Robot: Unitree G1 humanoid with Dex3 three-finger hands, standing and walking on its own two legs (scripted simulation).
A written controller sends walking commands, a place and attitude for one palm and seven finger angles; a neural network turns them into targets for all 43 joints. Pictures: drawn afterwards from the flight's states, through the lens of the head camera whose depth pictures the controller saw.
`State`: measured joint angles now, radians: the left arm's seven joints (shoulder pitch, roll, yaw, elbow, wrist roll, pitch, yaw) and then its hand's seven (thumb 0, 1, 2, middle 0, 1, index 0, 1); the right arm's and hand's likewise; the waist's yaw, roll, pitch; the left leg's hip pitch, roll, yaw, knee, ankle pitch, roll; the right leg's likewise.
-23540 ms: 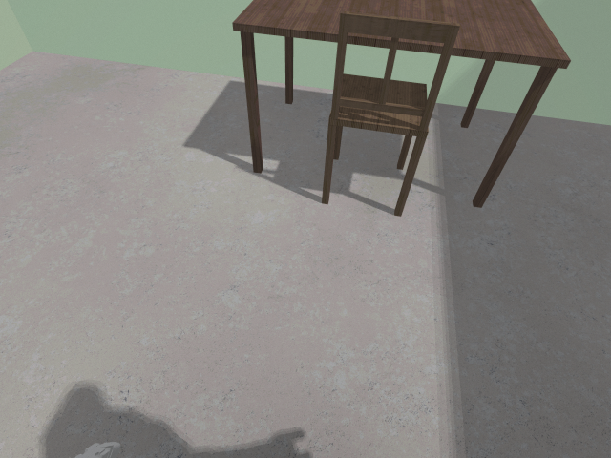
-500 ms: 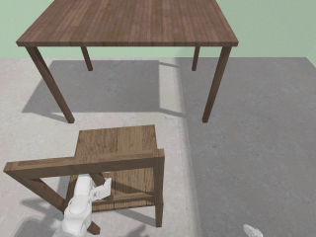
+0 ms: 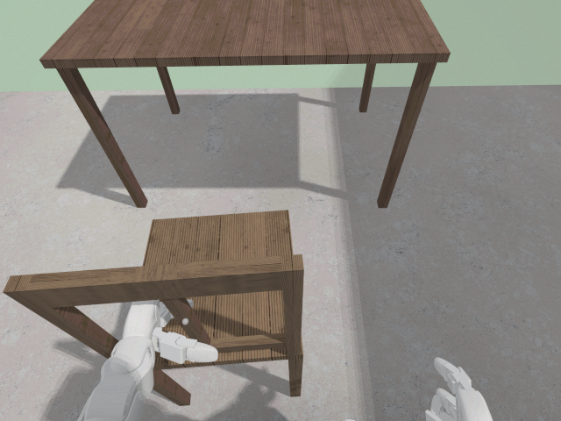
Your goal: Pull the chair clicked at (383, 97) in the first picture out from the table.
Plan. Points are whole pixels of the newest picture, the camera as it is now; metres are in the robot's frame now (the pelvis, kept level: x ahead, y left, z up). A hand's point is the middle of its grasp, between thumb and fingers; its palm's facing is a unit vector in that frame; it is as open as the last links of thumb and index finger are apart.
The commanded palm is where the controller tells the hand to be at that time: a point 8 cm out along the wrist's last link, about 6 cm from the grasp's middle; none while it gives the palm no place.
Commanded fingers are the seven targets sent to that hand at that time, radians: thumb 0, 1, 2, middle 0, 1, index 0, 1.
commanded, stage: open the thumb and straighten the fingers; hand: left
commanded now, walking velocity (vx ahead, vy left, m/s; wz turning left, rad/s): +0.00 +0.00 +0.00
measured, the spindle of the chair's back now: (189, 322) +0.29 +0.17 -0.08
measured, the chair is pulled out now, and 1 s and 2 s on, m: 0.64 0.64 0.64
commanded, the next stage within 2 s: draw the fingers out of the gap in 0.22 s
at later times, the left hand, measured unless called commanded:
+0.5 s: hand (170, 342) +0.24 +0.18 -0.04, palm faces +0.08 -0.98 -0.18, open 17.5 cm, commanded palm +0.21 +0.22 -0.02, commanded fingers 0.00 -0.55 0.20 0.00 0.00 0.00 0.00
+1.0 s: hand (163, 399) +0.17 +0.17 -0.04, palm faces +0.11 -0.98 -0.18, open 17.5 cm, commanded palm +0.13 +0.22 -0.02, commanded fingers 0.00 -0.55 0.20 0.00 0.00 0.00 0.00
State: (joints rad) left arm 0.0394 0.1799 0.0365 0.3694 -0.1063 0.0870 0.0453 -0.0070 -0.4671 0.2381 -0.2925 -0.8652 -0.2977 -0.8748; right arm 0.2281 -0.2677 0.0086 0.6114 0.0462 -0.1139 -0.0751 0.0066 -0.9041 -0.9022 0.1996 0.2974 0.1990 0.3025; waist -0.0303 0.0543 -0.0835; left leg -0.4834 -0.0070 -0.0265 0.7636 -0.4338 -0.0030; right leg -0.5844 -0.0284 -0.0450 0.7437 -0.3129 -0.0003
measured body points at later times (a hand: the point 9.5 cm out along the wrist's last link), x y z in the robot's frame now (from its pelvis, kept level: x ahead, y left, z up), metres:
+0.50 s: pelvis +0.01 +0.00 -0.01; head +0.05 -0.01 +0.44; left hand +0.23 +0.23 -0.03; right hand +0.16 -0.25 -0.10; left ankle -0.03 +0.12 -0.71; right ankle +0.03 -0.12 -0.71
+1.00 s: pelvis +0.01 +0.00 -0.02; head +0.03 +0.00 +0.43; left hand +0.16 +0.22 -0.03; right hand +0.19 -0.23 -0.09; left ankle -0.03 +0.12 -0.71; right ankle +0.03 -0.12 -0.71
